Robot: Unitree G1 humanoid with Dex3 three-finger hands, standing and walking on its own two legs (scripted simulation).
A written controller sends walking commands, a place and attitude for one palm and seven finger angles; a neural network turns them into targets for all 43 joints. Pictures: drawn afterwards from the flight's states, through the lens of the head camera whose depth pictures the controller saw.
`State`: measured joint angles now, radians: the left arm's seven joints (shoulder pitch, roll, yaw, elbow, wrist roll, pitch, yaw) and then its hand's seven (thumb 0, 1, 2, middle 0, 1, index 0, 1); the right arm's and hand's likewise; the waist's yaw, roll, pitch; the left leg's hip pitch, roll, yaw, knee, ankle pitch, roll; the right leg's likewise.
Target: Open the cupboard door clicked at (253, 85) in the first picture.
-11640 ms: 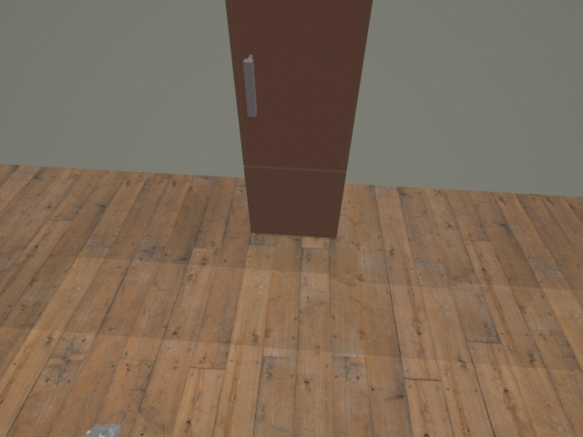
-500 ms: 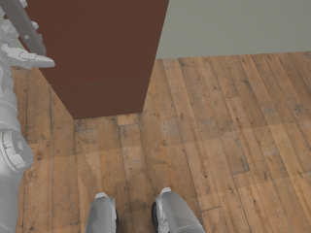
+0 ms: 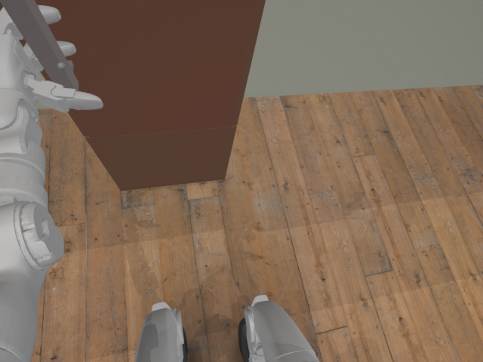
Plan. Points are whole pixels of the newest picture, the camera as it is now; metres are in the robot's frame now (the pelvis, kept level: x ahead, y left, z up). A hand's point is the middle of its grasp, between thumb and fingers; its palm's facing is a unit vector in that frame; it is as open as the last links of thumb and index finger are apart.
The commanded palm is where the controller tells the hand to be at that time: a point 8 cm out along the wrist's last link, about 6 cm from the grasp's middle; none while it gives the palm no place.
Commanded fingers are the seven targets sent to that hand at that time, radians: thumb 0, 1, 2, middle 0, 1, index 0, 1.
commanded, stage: slide the fingers in behind the handle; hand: left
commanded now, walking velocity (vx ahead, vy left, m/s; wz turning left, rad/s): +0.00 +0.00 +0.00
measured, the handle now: (47, 37) +0.61 +0.23 +0.08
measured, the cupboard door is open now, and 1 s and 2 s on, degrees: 0 0 48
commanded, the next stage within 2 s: close the thumb around the handle in 0.10 s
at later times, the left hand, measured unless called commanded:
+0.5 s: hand (56, 67) +0.55 +0.21 +0.08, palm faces +0.05 -1.00 -0.01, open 11.4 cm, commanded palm +0.53 +0.24 +0.07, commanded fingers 0.00 0.40 0.68 -0.36 -1.30 -0.36 -1.30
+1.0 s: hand (60, 66) +0.55 +0.21 +0.08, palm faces +0.08 -1.00 -0.01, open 6.2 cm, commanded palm +0.53 +0.24 +0.07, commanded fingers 0.00 0.90 0.90 -0.40 -1.35 -0.40 -1.35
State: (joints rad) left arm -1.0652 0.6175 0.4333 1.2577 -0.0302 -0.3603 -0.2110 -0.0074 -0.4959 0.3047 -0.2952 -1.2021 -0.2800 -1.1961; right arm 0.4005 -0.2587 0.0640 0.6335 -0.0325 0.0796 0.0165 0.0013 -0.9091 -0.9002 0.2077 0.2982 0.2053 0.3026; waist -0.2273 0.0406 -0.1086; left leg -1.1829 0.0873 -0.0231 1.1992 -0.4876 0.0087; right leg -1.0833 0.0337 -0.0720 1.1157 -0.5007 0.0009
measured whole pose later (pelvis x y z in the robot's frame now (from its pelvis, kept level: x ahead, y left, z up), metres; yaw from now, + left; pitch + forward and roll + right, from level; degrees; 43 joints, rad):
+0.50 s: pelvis +0.00 +0.00 +0.00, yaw +0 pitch +27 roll -5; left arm -1.03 0.61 0.44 1.22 -0.04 -0.37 -0.23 0.00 -0.10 0.47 -0.33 -1.24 -0.32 -1.24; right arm 0.40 -0.26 0.06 0.64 -0.03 0.08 0.02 0.00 -0.91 -0.90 0.21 0.30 0.21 0.30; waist -0.22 0.04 -0.11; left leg -1.18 0.09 -0.02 1.20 -0.49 0.01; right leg -1.08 0.04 -0.07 1.11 -0.50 0.01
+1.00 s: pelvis +0.00 +0.00 +0.00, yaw +0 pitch +27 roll -5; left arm -1.06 0.60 0.43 1.25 -0.03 -0.38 -0.19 0.01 0.66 0.80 -0.33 -1.32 -0.33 -1.34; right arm 0.40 -0.26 0.06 0.64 -0.04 0.08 0.02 0.00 -0.91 -0.90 0.21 0.30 0.21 0.30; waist -0.22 0.04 -0.11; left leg -1.19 0.08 -0.02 1.20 -0.49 0.01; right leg -1.09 0.03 -0.07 1.12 -0.50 0.00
